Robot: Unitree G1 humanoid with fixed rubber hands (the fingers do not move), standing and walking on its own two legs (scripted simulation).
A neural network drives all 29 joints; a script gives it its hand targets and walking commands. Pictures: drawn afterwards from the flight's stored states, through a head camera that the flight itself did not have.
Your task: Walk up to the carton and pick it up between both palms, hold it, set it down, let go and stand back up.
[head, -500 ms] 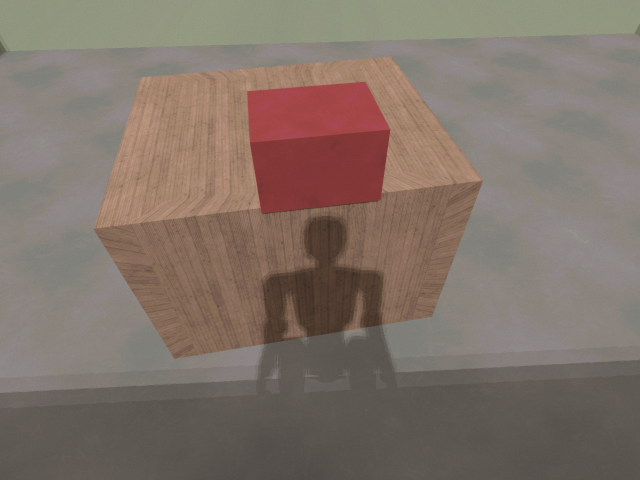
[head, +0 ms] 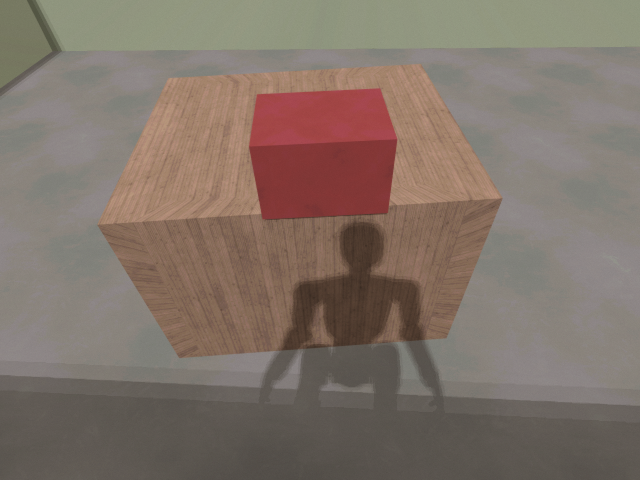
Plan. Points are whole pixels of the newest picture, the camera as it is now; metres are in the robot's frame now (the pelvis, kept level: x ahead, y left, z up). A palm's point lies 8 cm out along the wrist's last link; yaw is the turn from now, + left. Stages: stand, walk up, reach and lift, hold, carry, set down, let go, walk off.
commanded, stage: walk up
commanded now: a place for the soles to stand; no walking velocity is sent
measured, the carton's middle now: (321, 153) +0.79 +0.03 -0.02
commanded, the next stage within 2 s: none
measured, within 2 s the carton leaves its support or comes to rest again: neither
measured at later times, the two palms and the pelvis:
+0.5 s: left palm out of the picture +0.15 +0.28 -0.13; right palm (499, 417) +0.25 -0.22 -0.10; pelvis +0.19 +0.02 +0.01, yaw +2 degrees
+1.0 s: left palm (225, 338) +0.38 +0.19 -0.12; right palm (515, 342) +0.37 -0.29 -0.12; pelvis +0.34 -0.05 +0.00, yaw +2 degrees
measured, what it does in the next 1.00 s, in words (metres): walks ahead: left foot, then right foot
